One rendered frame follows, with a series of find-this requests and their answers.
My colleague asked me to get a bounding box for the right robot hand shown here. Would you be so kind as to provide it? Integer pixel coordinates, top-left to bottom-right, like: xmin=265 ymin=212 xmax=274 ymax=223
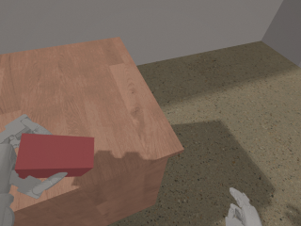
xmin=225 ymin=187 xmax=262 ymax=226

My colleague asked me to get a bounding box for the left robot hand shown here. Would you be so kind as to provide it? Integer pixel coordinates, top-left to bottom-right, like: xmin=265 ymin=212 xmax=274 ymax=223
xmin=0 ymin=114 xmax=68 ymax=199

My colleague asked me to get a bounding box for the table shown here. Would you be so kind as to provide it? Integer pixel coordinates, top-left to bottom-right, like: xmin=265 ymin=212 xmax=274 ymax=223
xmin=0 ymin=37 xmax=184 ymax=226

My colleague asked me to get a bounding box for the sponge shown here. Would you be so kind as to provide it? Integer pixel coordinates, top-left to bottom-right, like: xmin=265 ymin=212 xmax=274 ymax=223
xmin=15 ymin=133 xmax=95 ymax=179

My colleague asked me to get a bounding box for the left robot forearm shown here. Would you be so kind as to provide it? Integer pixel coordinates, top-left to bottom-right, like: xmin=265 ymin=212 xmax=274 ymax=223
xmin=0 ymin=193 xmax=15 ymax=226

